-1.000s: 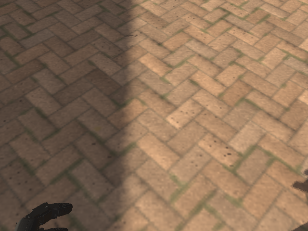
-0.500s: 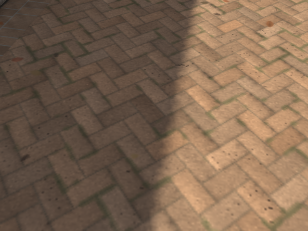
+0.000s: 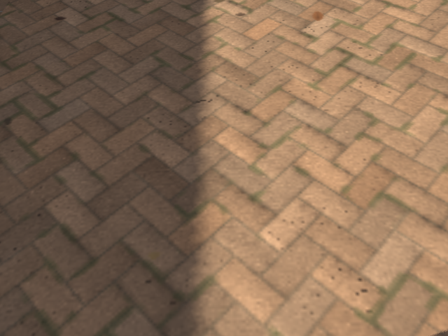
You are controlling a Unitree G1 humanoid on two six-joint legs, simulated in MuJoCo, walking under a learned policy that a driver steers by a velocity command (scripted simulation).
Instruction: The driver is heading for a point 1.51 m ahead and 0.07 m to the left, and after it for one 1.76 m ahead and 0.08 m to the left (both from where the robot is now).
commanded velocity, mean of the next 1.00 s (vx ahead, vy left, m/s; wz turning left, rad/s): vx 0.46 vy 0.00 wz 0.08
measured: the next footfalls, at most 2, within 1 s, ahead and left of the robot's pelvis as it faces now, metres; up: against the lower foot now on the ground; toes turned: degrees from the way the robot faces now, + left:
left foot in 0.28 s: +0.27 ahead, +0.13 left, +0.00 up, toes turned -13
right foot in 0.72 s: +0.48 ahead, -0.13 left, +0.00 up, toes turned +3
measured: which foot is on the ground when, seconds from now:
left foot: up 0.00-0.26, down 0.28-0.74, up 0.76-1.00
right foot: down 0.00-0.30, up 0.32-0.70, down 0.72-1.00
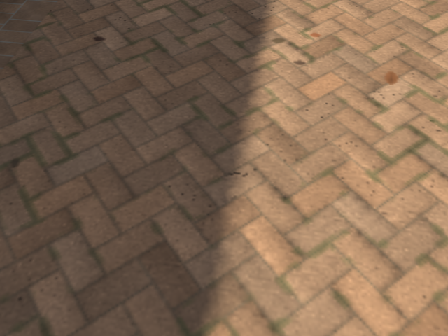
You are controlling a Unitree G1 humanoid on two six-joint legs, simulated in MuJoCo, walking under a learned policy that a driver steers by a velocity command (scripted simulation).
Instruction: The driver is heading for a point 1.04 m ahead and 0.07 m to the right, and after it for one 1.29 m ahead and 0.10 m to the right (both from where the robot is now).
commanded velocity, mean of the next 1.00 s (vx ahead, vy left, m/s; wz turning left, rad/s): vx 0.50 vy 0.00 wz -0.18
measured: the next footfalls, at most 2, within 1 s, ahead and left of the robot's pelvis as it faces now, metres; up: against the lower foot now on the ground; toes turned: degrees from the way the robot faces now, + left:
left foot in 0.20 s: +0.29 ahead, +0.16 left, +0.00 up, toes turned +9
right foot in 0.78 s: +0.59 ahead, -0.06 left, +0.00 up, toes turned -10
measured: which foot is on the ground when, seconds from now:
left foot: up 0.00-0.18, down 0.20-0.76, up 0.78-1.00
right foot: down 0.00-0.22, up 0.24-0.76, down 0.78-1.00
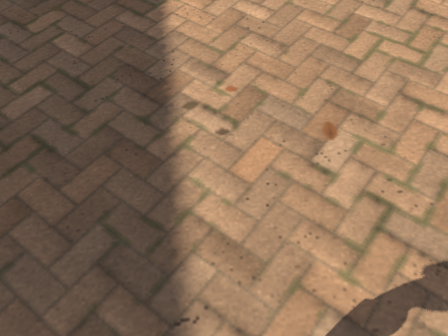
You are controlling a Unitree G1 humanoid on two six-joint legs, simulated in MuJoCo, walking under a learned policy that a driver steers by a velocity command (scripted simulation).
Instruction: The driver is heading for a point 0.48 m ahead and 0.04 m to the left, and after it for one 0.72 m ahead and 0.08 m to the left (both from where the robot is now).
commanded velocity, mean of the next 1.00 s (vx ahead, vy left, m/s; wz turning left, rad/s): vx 0.30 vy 0.00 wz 0.05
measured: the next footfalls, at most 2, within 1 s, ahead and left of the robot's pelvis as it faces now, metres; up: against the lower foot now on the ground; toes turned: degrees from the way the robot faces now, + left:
left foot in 0.24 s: +0.34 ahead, +0.14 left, +0.00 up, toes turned -10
right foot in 0.68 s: +0.50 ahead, -0.10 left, +0.00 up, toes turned +1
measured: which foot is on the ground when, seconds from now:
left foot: up 0.00-0.22, down 0.24-0.70, up 0.72-1.00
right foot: down 0.00-0.24, up 0.26-0.66, down 0.68-1.00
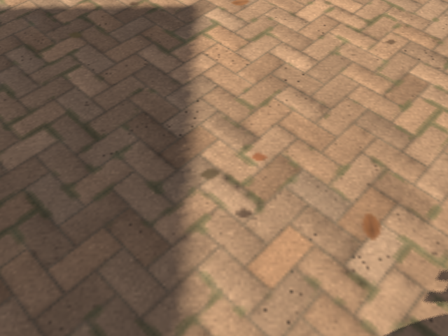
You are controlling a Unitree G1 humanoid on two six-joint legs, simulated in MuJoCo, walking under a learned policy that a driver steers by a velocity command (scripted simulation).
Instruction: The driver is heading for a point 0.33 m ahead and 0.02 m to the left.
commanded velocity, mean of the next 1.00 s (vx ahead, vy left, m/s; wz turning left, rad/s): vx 0.10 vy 0.00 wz -0.08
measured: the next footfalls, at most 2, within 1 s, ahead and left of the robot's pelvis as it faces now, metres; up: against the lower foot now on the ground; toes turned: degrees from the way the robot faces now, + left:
left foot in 0.10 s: +0.05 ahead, +0.13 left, +0.00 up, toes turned +6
right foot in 0.50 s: +0.07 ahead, -0.10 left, +0.00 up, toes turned +6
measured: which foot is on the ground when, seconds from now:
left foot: up 0.00-0.08, down 0.10-1.00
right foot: down 0.00-0.10, up 0.12-0.48, down 0.50-0.78, up 0.80-1.00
